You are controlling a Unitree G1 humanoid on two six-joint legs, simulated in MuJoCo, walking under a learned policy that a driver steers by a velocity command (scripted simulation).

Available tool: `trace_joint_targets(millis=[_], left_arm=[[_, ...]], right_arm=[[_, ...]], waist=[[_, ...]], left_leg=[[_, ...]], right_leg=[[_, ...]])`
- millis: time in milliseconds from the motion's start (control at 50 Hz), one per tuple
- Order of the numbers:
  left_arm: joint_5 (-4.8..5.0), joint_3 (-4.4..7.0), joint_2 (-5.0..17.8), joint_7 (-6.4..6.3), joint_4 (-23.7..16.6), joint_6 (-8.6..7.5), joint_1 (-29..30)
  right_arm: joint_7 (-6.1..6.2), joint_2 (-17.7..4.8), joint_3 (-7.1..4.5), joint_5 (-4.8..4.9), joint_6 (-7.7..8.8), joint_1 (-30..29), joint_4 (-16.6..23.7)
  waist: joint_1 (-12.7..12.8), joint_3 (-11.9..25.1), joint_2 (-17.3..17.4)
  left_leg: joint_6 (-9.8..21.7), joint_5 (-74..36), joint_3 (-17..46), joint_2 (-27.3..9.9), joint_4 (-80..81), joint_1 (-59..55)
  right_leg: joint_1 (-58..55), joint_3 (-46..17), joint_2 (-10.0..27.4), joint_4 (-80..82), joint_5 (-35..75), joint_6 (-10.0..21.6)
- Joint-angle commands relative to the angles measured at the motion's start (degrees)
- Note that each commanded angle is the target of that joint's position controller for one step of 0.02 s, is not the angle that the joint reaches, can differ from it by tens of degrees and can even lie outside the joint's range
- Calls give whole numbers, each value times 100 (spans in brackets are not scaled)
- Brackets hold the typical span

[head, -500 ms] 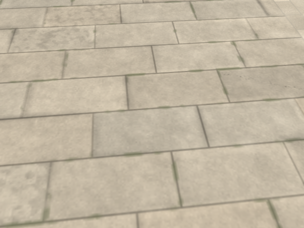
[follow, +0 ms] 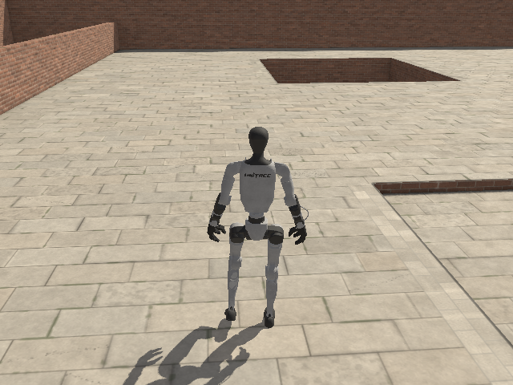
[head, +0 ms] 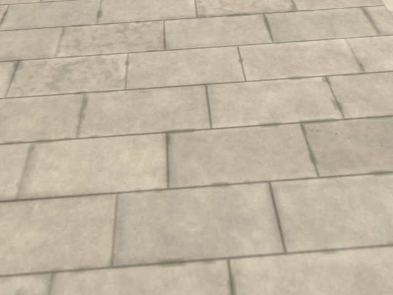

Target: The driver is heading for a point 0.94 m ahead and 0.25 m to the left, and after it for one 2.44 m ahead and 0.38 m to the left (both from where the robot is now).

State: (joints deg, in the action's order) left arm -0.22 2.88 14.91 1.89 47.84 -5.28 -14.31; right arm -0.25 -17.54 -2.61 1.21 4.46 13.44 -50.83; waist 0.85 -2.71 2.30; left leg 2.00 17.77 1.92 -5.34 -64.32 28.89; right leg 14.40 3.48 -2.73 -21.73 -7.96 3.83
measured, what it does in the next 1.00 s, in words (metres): walks ahead: left foot, then right foot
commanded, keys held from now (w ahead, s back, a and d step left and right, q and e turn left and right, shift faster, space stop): w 0.64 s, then w+q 0.36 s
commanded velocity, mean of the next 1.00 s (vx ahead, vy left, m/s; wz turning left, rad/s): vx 0.50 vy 0.00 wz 0.11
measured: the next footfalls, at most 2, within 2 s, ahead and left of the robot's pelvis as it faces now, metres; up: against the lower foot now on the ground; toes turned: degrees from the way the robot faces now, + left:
left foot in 0.34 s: +0.38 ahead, +0.16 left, +0.00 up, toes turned +2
right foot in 0.90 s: +0.68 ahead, -0.07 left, +0.00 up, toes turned +5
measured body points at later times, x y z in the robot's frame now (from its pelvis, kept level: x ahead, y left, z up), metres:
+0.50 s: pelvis +0.28 +0.07 +0.00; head +0.31 +0.09 +0.44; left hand +0.35 +0.35 -0.14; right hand +0.39 -0.20 -0.12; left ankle +0.34 +0.15 -0.74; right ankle +0.20 -0.08 -0.65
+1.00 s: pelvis +0.56 +0.02 -0.01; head +0.59 +0.02 +0.44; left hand +0.70 +0.30 -0.10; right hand +0.60 -0.26 -0.15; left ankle +0.41 +0.15 -0.66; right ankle +0.64 -0.08 -0.74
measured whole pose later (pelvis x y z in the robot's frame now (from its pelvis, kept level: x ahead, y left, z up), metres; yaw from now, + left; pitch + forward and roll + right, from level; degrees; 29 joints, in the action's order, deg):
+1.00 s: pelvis +0.56 +0.02 -0.01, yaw +8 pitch +2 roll +0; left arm -0.2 2.9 14.5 1.0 45.6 -6.1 -5.1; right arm 0.7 -16.7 -3.4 2.0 3.2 20.5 -52.7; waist -2.2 -2.1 1.7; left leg 1.9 25.6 3.7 -0.3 -63.6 18.5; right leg 21.8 3.4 0.4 -28.8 -8.6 1.2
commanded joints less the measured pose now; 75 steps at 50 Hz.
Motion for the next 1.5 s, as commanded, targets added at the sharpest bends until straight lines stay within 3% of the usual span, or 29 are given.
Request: trace_joint_targets(millis=[20, 140, 240, 300, 340, 360, 380, 400, 420, 440, 480, 580, 780, 840, 880, 900, 920, 940, 960, 1000, 1080, 1320, 1360, 1400, 1420, 1440, 1460, 1480, 1500], left_arm=[[13, 177, 784, -34, -265, -157, 135], [67, 208, 972, -175, -3, -64, -310], [142, 255, 1066, -213, 287, 66, -726], [152, 303, 1161, -253, 319, 165, -606], [110, 249, 1042, -269, 279, 239, -483], [-24, 113, 748, -282, 145, 243, -648], [18, -66, 60, -214, 123, 114, -1374], [149, 53, 684, -188, 176, -15, -977], [291, 132, 956, -162, 5, -97, -458], [263, 122, 931, -196, -59, -124, -179], [133, 164, 833, -219, -66, -60, -123], [52, 126, 557, -246, -189, 141, 181], [108, 43, 414, -38, -754, -65, 1920], [115, 120, 657, 7, -731, -141, 1659], [85, 310, 1014, -57, -401, -179, 468], [-19, 417, 1379, -116, -257, -177, -529], [-31, 516, 1784, -114, -136, -101, -846], [3, 356, 1177, -109, -205, -88, -793], [23, 259, 862, -127, -258, -93, -401], [-5, 177, 575, -122, -257, -97, 219], [-41, 217, 597, -135, -141, -186, 517], [126, 437, 1184, -273, 173, 78, -96], [187, 484, 1334, -282, 151, 158, -18], [259, 492, 1387, -286, 93, 251, 171], [163, 413, 1199, -298, 45, 242, 80], [-121, 157, 346, -260, -273, 137, -288], [56, 121, 543, -202, -410, -107, -3], [306, 215, 932, -149, -570, -252, 618], [311, 182, 878, -142, -491, -321, 564]], right_arm=[[37, -299, -80, -59, -72, 245, 253], [-33, -142, -17, -89, 15, -958, 605], [-170, -229, -7, -27, 81, -1598, 873], [-231, -431, -77, -27, 118, -1319, 857], [-173, -806, -298, -48, 115, 39, 443], [-115, -1236, -418, -100, 89, 1007, 257], [-152, -1558, -478, -103, 58, 1198, 135], [-170, -965, -314, -38, 84, 1077, 220], [-157, -764, -249, -55, 110, 654, 296], [-155, -677, -217, -93, 120, 238, 387], [-159, -422, -144, -200, 156, -128, 424], [-84, -613, -196, -131, 203, 85, 222], [73, -751, -234, 8, -37, 1000, -191], [129, -841, -301, 20, -109, 912, -187], [124, -741, -270, -10, -139, 742, -108], [115, -419, -151, -113, -136, 693, 79], [96, 252, 28, -36, -37, 1452, 210], [92, -320, -93, 83, 18, 1270, 136], [94, -682, -210, 174, 29, 792, 267], [129, -572, -250, 83, -19, 428, 335], [85, -172, -254, 74, -284, 440, 488], [-255, -131, -173, 6, -291, -1268, 1307], [-283, -288, -249, -4, -318, -1121, 1380], [-251, -651, -485, 24, -348, 59, 1122], [-151, -1097, -715, 49, -393, 1103, 816], [-67, -1820, -834, 106, -386, 1088, 794], [-127, -1593, -705, 16, -252, 1134, 1085], [-165, -1149, -576, -35, -144, 990, 1038], [-153, -874, -494, -29, -89, 736, 1004]], waist=[[-205, 266, -615], [158, -57, -539], [310, -208, -549], [42, -8, -665], [-631, 845, -571], [-893, 1719, 156], [-433, 2234, 1691], [-696, 1996, 982], [-637, 1251, 683], [-471, 857, 206], [-170, 535, 232], [-94, 211, 62], [-584, -182, 89], [-304, -28, 276], [312, 704, 236], [693, 1629, -238], [343, 2410, -1899], [494, 2280, -1586], [483, 1415, -1206], [203, 604, -754], [-138, 208, -776], [279, -280, -483], [74, -82, -621], [-655, 605, -598], [-1082, 1147, -244], [-486, 1345, 1390], [-646, 2330, 956], [-810, 1640, 453], [-605, 1194, 223]], left_leg=[[-155, -532, 163, -373, 377, 584], [-304, -2279, -105, -152, 2589, 656], [-118, -2128, -58, 2, 3375, 771], [112, -1487, -151, 157, 3549, 299], [382, -1457, -437, 456, 3659, -1639], [730, -1517, 743, -567, 3496, -3324], [1623, -78, 3507, -1633, 4268, -4995], [1446, 691, 3824, -1544, 4737, -4843], [1223, 489, 3025, -1407, 4823, -4197], [1118, -135, 2421, -1220, 4929, -3455], [1055, -1110, 1675, -906, 5209, -2470], [1206, -1939, 872, -765, 5736, -2094], [954, -1970, 643, -685, 5361, -2779], [807, -2308, 929, -864, 4902, -3003], [567, -3196, 706, -449, 3625, -2639], [354, -2100, 444, -34, 1989, -1626], [-13, 1133, 3, 849, 47, 573], [-4, 1634, 624, 580, -747, 1147], [43, 1168, 586, 330, -916, 1458], [7, 362, 429, -77, -548, 1135], [-79, -176, 383, -362, -60, 713], [90, -1391, -349, -100, 2652, 914], [294, -822, -619, 180, 2736, 461], [612, -806, -954, 722, 3105, -1192], [864, -957, -478, 685, 3250, -2933], [1749, -351, 2492, -783, 3691, -4603], [2342, 721, 4731, -1451, 4725, -5149], [2004, 391, 4062, -1347, 4938, -4853], [1754, -72, 3150, -1176, 4852, -4155]], right_leg=[[-420, -1386, 1533, 1461, 843, 1029], [-587, -660, 1260, 1634, 819, 798], [-1468, -727, 1653, 1303, 861, 722], [-1901, -772, 1817, 778, 1772, 559], [-1548, -408, 1356, -885, 3046, 304], [-428, -129, 976, -2717, 1497, 92], [1871, -347, -144, -4524, -2260, -259], [2512, -1119, 108, -5166, -2596, -169], [2859, -1020, 393, -5222, -2083, -64], [2696, -841, 710, -4988, -1530, -57], [2146, -850, 1044, -4481, -923, -107], [2344, -715, 1173, -3442, -180, -405], [2168, -527, 666, -769, 1173, -489], [1563, -590, 564, -498, 700, -332], [-252, -426, 452, -342, 603, -51], [-1963, -1290, 1353, -641, 552, 298], [-3866, -3737, 2725, -147, -507, 1109], [-3623, -4285, 2674, 329, -1366, 1060], [-2899, -3387, 2492, 454, -1374, 803], [-1523, -2197, 2079, 805, -497, 618], [-581, -1052, 1908, 1395, 276, 677], [-1737, 648, 2016, 1204, 1327, 419], [-1971, 815, 2053, 580, 2825, 298], [-1706, 1106, 1815, -1173, 4170, 76], [-587, 1164, 1584, -2764, 3164, -197], [1994, 976, 585, -4843, -1792, -599], [2845, -576, 103, -5775, -2821, -589], [3437, -803, 396, -5811, -2290, -433], [3334, -738, 715, -5382, -1762, -289]])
